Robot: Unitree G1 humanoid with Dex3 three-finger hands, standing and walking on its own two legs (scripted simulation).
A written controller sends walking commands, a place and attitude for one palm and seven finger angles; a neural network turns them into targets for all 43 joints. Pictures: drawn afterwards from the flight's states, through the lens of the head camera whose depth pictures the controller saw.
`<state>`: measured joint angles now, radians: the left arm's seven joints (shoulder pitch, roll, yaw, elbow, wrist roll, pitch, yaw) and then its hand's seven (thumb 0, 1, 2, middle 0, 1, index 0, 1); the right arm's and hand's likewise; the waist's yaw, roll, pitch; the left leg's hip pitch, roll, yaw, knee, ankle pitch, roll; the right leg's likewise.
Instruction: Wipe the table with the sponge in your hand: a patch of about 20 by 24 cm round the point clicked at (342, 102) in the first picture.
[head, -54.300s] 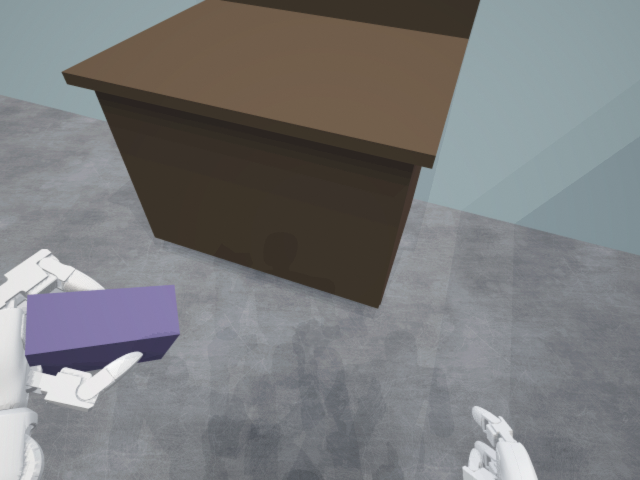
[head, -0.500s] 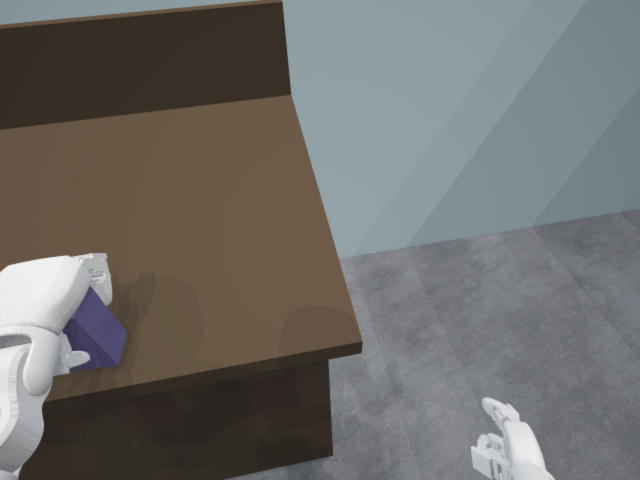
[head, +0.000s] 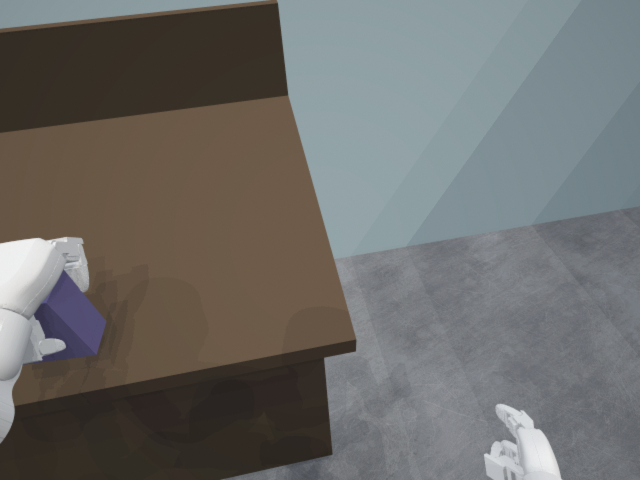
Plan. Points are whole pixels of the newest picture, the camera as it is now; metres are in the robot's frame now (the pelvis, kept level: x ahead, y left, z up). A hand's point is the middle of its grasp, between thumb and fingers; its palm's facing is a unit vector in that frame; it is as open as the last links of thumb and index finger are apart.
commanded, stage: lift the sponge slowly off the table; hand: left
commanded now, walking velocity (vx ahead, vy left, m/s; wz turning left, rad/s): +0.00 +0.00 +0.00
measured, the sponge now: (43, 327) +0.21 +0.38 +0.09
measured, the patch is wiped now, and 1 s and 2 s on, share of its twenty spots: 1.00 1.00 1.00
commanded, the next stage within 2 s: bring the sponge back beside the body in 0.68 s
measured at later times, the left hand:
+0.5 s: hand (28, 278) +0.23 +0.37 +0.16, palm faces +0.04 +0.01 -1.00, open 9.3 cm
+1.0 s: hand (50, 276) +0.24 +0.34 +0.16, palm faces +0.04 -0.01 -1.00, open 9.3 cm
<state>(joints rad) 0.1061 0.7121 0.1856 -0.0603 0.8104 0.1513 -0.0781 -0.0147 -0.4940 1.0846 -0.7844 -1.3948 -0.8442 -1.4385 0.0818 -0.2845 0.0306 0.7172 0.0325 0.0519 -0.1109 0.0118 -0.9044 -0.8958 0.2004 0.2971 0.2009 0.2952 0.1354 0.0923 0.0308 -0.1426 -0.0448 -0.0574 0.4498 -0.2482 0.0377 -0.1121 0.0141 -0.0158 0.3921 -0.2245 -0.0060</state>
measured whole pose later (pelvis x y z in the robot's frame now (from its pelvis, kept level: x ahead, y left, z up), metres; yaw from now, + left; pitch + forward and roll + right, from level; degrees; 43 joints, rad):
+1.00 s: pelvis +0.00 +0.01 +0.00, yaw +0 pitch -2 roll -1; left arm 0.09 0.73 0.16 -0.24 0.76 0.27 -0.18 -0.01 -0.49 1.08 -0.78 -1.40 -0.84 -1.44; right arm 0.07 -0.28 0.07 0.66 0.04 0.07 -0.08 0.01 -0.90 -0.90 0.20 0.30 0.20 0.30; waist 0.14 0.11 0.02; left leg -0.15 -0.06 -0.04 0.44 -0.24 0.05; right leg -0.13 0.00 0.00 0.39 -0.23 0.01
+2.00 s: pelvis -0.01 -0.01 +0.00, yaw -2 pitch -5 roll +0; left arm 0.26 0.64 0.06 -0.47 0.79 0.38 -0.11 -0.01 -0.49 1.08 -0.79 -1.39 -0.85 -1.44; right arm 0.03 -0.26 0.08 0.65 0.03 0.08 -0.06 0.01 -0.90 -0.90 0.20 0.30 0.20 0.30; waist 0.16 0.12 0.00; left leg -0.10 -0.03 -0.03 0.45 -0.25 0.02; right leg -0.11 0.03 0.01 0.44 -0.24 -0.02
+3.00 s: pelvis -0.03 -0.02 -0.01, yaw -4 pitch +1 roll +1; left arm 0.40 0.39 0.39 -0.50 -0.05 -0.12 0.13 -0.02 -0.49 1.08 -0.78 -1.40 -0.84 -1.44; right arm 0.23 -0.24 -0.01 0.61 0.02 0.01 -0.05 0.01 -0.91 -0.90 0.20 0.30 0.20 0.29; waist -0.03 0.04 -0.03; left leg -0.42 -0.02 -0.01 0.82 -0.39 0.00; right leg -0.32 0.03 -0.02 0.59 -0.29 -0.05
